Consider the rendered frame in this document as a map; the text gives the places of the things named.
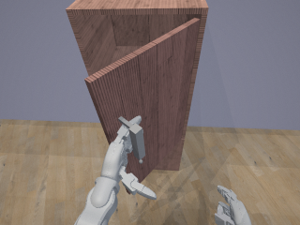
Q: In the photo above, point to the robot right hand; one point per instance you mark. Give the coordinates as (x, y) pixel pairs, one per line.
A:
(235, 214)

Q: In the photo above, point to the handle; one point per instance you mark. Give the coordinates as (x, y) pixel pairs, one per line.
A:
(136, 137)

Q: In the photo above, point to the cupboard door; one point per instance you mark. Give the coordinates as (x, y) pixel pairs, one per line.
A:
(153, 83)

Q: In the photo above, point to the robot left forearm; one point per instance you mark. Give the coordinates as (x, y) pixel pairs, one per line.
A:
(101, 202)

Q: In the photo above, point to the robot left hand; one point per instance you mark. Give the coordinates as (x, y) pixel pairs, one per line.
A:
(117, 155)

